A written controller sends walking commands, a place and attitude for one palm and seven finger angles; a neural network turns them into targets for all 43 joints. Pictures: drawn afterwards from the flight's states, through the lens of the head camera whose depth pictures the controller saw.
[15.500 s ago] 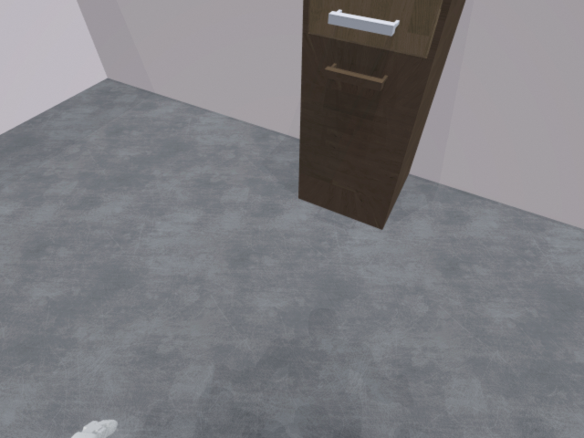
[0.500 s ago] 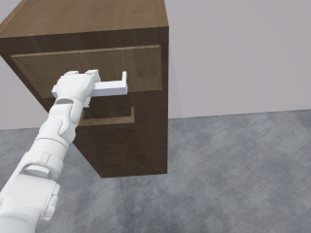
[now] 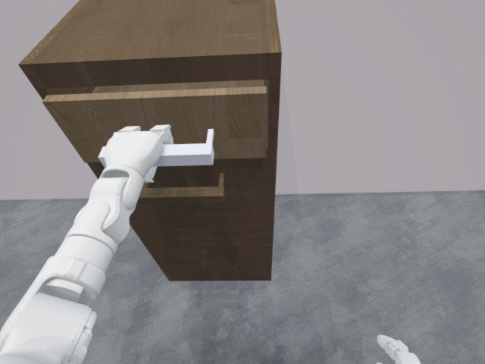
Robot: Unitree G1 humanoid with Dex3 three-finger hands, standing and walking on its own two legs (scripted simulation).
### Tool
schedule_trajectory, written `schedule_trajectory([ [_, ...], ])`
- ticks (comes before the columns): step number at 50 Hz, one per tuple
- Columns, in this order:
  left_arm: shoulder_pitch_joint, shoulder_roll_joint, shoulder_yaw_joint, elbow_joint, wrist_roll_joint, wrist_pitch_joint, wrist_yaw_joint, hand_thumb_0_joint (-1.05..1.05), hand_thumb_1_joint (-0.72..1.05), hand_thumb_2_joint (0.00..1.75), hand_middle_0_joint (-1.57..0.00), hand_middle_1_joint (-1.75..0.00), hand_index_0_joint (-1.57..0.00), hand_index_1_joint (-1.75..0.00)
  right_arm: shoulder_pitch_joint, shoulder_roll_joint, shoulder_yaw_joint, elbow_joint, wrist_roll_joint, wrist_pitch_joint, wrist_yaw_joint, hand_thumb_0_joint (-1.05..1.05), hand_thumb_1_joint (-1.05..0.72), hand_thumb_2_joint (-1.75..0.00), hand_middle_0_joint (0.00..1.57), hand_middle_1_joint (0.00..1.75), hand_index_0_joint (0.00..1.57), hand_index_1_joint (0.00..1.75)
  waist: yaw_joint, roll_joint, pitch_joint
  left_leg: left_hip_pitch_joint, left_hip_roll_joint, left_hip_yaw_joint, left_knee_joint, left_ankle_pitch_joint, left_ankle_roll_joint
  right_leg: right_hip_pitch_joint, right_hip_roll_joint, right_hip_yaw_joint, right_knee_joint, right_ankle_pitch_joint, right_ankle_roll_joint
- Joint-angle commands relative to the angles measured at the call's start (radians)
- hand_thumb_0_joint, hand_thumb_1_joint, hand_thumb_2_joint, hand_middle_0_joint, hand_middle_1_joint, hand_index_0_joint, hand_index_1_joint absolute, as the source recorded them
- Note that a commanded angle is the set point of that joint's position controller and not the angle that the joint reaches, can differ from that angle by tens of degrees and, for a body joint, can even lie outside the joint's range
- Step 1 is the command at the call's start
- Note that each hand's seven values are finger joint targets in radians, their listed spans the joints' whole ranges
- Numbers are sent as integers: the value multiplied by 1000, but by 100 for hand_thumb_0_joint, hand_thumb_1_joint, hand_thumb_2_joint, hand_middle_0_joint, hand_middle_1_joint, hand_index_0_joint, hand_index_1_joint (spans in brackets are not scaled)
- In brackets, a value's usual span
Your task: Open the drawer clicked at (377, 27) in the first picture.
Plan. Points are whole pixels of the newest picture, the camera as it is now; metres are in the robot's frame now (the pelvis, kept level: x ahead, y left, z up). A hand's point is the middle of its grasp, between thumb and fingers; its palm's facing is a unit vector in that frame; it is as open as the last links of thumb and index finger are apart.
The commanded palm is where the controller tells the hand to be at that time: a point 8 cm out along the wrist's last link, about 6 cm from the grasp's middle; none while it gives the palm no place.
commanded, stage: pull the drawer open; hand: left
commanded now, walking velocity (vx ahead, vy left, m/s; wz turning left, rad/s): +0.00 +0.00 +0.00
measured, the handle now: (160, 145) +0.46 +0.17 +0.11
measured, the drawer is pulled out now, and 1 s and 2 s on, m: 0.03 0.16 0.30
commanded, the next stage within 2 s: none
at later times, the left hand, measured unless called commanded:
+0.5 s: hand (143, 182) +0.39 +0.19 +0.09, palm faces +0.00 -0.08 -1.00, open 6.1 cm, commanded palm +0.34 +0.20 +0.15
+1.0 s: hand (128, 234) +0.29 +0.19 +0.09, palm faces +0.02 -0.09 -1.00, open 6.1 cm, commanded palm +0.27 +0.19 +0.15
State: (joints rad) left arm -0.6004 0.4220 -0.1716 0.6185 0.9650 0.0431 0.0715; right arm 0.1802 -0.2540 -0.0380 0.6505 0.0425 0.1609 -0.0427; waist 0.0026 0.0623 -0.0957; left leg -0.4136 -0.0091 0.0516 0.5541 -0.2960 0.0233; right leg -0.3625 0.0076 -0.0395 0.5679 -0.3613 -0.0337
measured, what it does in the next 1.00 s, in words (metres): stands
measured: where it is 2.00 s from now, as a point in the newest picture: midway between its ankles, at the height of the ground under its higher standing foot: outside the picture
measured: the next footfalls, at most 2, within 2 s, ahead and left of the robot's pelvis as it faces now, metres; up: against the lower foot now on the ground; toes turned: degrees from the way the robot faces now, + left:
none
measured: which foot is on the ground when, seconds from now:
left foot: down 0.00-1.00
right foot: down 0.00-1.00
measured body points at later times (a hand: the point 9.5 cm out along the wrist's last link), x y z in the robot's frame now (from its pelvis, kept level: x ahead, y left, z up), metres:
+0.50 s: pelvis +0.00 +0.00 +0.00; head +0.03 -0.04 +0.45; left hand +0.39 +0.20 +0.14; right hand +0.09 -0.27 -0.14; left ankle -0.02 +0.11 -0.73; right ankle -0.05 -0.09 -0.73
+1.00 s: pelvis -0.01 +0.00 +0.00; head +0.00 -0.05 +0.45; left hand +0.29 +0.19 +0.14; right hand +0.24 -0.19 -0.09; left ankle -0.02 +0.11 -0.73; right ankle -0.05 -0.09 -0.73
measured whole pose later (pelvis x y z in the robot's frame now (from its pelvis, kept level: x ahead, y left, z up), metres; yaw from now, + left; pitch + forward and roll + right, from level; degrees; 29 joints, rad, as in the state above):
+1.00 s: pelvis -0.01 +0.00 +0.00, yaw +1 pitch +3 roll +1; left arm -0.10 0.40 -0.23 0.01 0.95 0.14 0.05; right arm 0.02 -0.23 0.01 0.62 0.02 0.12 -0.02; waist 0.11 0.09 -0.07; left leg -0.30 -0.02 0.04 0.52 -0.28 0.02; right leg -0.25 0.00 -0.05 0.55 -0.36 -0.04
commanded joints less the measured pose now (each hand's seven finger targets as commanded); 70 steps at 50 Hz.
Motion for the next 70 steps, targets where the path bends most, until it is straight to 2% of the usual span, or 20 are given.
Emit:
schedule_trajectory([
  [1,-469,249,151,-207,-10,-32,49,0,90,90,-40,-135,-40,-135,12,-123,-33,-98,-8,-19,-14,0,-90,-90,20,30,20,30,-19,-71,-356,207,-27,-7,17,460,36,131,10,37,-30,582,3],
  [5,-460,290,186,-188,3,-46,56,0,90,90,-40,-135,-40,-135,26,-129,-37,-93,-11,-18,-16,0,-90,-90,20,30,20,30,-15,-80,-363,190,-25,-7,18,455,34,137,10,38,-27,572,0],
  [8,-467,255,159,-174,6,-46,64,0,90,90,-40,-135,-40,-135,31,-122,-38,-90,-7,-21,-15,0,-90,-90,20,30,20,30,-19,-58,-353,183,-27,-8,15,428,34,114,14,34,-26,538,-1],
  [10,-455,288,188,-158,8,-45,70,0,90,90,-40,-135,-40,-135,37,-130,-41,-86,-10,-20,-17,0,-90,-90,20,30,20,30,-19,-86,-358,175,-24,-6,16,418,36,125,13,39,-32,530,0],
  [12,-444,247,157,-170,-1,-46,68,0,90,90,-40,-135,-40,-135,33,-124,-41,-93,-4,-22,-16,0,-90,-90,20,30,20,30,-17,-74,-349,165,-27,-4,11,400,36,123,12,39,-31,527,1],
  [15,-315,255,185,-235,-16,-46,65,0,90,90,-40,-135,-40,-135,23,-128,-48,-115,-6,-24,-5,0,-90,-90,20,30,20,30,14,-62,-396,186,-25,-2,8,444,35,168,13,40,-29,563,-3],
  [20,-83,263,228,-382,-49,-35,57,0,90,90,-40,-135,-40,-135,-21,-132,-48,-151,-1,-30,12,0,-90,-90,20,30,20,30,45,-90,-380,178,-22,2,-13,466,36,225,10,43,-32,625,3],
  [25,43,191,176,-551,-55,11,64,0,90,90,-40,-135,-40,-135,-73,-125,-45,-169,4,-46,25,0,-90,-90,20,30,20,30,44,-75,-320,222,-11,2,-29,490,33,186,16,34,-47,578,5],
  [38,388,120,142,-898,-50,104,54,0,90,90,-40,-135,-40,-135,-208,-87,-9,-193,-11,-70,48,0,-90,-90,20,30,20,30,78,-70,-259,315,-3,-22,-36,598,17,182,15,16,-49,576,9],
  [39,196,116,103,-888,-38,105,56,0,90,90,-40,-135,-40,-135,-211,-94,1,-169,-11,-67,38,0,-90,-90,20,30,20,30,39,-62,-231,313,-8,-23,-36,532,14,136,17,16,-56,533,9],
  [40,125,130,107,-851,-30,105,59,0,90,90,-40,-135,-40,-135,-203,-90,1,-156,-10,-70,29,0,-90,-90,20,30,20,30,21,-90,-194,314,-3,-26,-34,486,15,104,22,15,-66,483,7],
  [43,173,111,93,-843,-10,105,57,0,90,90,-40,-135,-40,-135,-222,-76,7,-156,-17,-73,20,0,-90,-90,20,30,20,30,51,-50,-223,326,-16,-30,-37,471,11,116,22,14,-65,455,-1],
  [48,154,92,66,-867,-18,93,33,0,90,90,-40,-135,-40,-135,-248,-67,19,-158,-26,-71,15,0,-90,-90,20,30,20,30,53,-55,-232,323,-26,-29,-34,462,11,142,14,20,-64,494,0],
  [50,156,142,109,-868,-23,82,25,0,90,90,-40,-135,-40,-135,-259,-72,21,-161,-25,-73,12,0,-90,-90,20,30,20,30,60,-58,-239,317,-25,-27,-36,432,11,154,15,32,-71,486,0],
  [54,149,101,79,-852,-27,61,20,0,90,90,-40,-135,-40,-135,-253,-61,23,-163,-29,-77,6,0,-90,-90,20,30,20,30,58,-54,-220,299,-30,-26,-41,401,13,144,11,25,-73,460,2],
  [55,181,158,135,-866,-32,53,21,0,90,90,-40,-135,-40,-135,-255,-69,22,-167,-28,-82,7,0,-90,-90,20,30,20,30,72,-64,-230,296,-26,-25,-43,397,13,166,12,36,-78,466,0],
  [58,366,129,141,-924,-45,37,20,0,90,90,-40,-135,-40,-135,-261,-62,20,-190,-35,-87,20,0,-90,-90,20,30,20,30,98,-63,-242,273,-31,-18,-46,443,15,216,2,33,-62,558,4],
  [60,442,174,196,-967,-56,29,23,0,90,90,-40,-135,-40,-135,-269,-71,16,-200,-34,-89,26,0,-90,-90,20,30,20,30,110,-84,-251,261,-29,-12,-45,435,16,243,-2,48,-62,588,9],
  [65,693,182,250,-1097,-62,28,55,0,90,90,-40,-135,-40,-135,-272,-76,7,-224,-35,-99,46,0,-90,-90,20,30,20,30,129,-72,-242,244,-24,-6,-37,451,15,247,-7,52,-44,633,12],
  [70,806,141,229,-1197,-57,47,97,0,90,90,-40,-135,-40,-135,-264,-78,2,-233,-31,-103,59,0,-90,-90,20,30,20,30,112,-38,-194,243,-15,-8,-27,416,11,173,3,44,-44,527,7],
])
